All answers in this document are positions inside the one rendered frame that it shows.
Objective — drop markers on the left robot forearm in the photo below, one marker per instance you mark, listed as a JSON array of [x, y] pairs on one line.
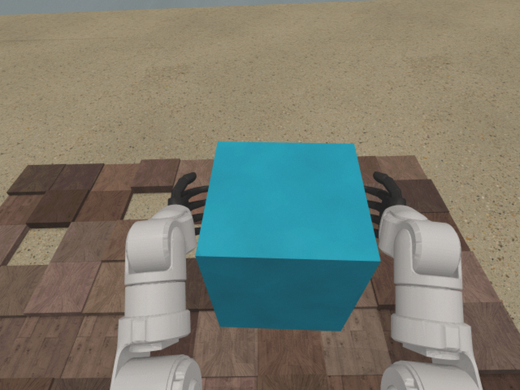
[[155, 314]]

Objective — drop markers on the carton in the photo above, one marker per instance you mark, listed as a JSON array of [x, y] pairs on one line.
[[286, 239]]

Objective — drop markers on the robot right hand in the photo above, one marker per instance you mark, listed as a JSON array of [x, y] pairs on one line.
[[391, 198]]

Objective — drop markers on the right robot upper arm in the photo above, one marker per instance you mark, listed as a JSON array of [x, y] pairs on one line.
[[407, 375]]

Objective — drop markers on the robot left hand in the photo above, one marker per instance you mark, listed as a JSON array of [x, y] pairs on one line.
[[181, 197]]

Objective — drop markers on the right robot forearm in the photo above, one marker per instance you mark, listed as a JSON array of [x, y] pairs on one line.
[[428, 268]]

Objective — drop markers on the left robot upper arm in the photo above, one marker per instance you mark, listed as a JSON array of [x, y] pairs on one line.
[[171, 372]]

